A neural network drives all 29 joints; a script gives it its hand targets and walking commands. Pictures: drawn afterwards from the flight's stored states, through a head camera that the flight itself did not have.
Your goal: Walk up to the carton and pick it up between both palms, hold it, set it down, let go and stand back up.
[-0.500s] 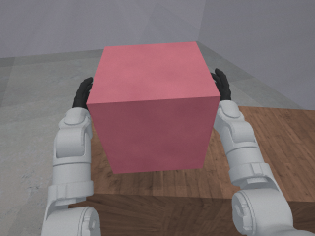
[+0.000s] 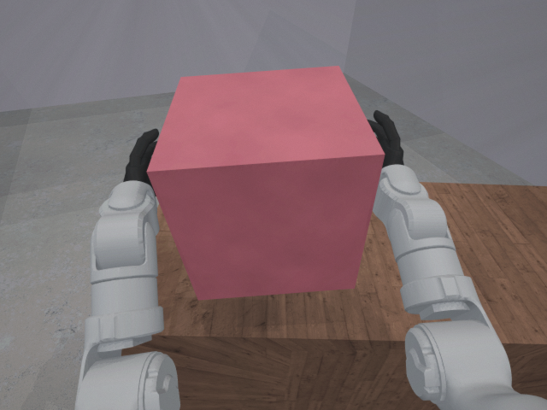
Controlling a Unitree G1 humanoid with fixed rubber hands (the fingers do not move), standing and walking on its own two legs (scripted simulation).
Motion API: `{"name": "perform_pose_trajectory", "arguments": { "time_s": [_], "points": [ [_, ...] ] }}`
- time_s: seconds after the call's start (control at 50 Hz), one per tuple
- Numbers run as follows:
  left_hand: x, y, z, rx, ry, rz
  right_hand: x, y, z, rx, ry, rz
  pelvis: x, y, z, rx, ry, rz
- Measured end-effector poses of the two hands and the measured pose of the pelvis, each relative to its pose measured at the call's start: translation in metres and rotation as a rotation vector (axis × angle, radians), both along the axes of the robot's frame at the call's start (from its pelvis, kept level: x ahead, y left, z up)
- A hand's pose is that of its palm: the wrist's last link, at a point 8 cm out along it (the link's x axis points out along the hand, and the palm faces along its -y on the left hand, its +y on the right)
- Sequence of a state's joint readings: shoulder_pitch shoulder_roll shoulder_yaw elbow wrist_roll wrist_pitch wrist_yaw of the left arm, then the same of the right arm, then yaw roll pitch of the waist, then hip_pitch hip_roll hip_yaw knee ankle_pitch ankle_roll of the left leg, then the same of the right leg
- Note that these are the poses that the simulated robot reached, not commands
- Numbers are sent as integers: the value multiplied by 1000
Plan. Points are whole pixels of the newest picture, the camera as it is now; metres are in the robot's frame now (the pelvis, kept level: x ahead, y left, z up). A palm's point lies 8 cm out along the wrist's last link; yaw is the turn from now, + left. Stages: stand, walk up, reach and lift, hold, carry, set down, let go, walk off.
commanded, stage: hold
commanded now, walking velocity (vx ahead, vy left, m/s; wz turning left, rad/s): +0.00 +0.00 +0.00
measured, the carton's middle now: (268, 183) +0.41 -0.01 +0.17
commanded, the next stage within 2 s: none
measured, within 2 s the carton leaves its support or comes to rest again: neither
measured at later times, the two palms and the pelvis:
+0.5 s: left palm (138, 173) +0.36 +0.16 +0.23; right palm (389, 150) +0.37 -0.18 +0.25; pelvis +0.00 +0.00 +0.00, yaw +0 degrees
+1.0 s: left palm (137, 171) +0.36 +0.16 +0.23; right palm (387, 148) +0.38 -0.18 +0.25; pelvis +0.01 +0.00 +0.00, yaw +1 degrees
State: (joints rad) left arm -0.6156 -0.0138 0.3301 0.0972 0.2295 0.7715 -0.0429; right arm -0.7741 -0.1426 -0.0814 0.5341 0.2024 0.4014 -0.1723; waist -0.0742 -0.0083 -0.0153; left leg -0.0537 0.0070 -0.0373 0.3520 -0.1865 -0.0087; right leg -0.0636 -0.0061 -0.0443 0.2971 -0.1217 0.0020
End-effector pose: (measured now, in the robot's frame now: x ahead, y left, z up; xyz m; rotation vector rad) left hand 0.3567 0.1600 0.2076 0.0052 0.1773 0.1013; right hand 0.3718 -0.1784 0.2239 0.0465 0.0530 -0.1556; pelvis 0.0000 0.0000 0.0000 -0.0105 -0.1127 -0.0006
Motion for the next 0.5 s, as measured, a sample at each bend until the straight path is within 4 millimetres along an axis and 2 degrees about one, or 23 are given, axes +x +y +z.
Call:
{"name": "perform_pose_trajectory", "arguments": {
  "time_s": [0.2,0.5],
  "points": [
    [2,2,9,0,5,2,3,2,12,3,7,5,-3,-3,0,3,20,9],
    [2,1,20,-3,-4,-2,3,1,26,0,3,3,3,-2,0,-1,9,4]
  ]
}}
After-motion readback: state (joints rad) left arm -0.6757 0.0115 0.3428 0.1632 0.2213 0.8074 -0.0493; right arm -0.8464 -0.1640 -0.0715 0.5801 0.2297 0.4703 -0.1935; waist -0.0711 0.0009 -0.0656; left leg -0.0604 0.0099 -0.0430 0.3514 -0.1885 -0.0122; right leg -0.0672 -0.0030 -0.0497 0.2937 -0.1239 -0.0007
